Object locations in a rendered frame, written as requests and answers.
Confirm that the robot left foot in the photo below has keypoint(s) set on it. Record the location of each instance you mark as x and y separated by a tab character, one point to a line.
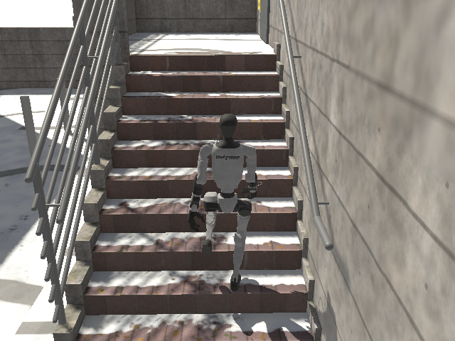
207	247

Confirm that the right robot hand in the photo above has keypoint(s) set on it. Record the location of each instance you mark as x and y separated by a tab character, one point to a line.
246	190

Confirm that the robot right upper arm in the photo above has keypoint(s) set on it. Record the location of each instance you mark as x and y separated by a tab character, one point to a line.
250	152

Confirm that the robot right shin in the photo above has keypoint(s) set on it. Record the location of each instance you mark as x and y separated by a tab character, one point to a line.
238	257

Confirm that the left robot hand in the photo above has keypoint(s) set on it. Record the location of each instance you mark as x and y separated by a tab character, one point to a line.
192	222

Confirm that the robot left upper arm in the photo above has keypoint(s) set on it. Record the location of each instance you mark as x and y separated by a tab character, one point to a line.
205	151

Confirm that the robot right forearm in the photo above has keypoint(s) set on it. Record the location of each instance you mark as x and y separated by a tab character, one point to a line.
253	186

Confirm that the robot left forearm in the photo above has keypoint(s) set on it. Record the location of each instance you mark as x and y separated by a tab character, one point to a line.
196	196

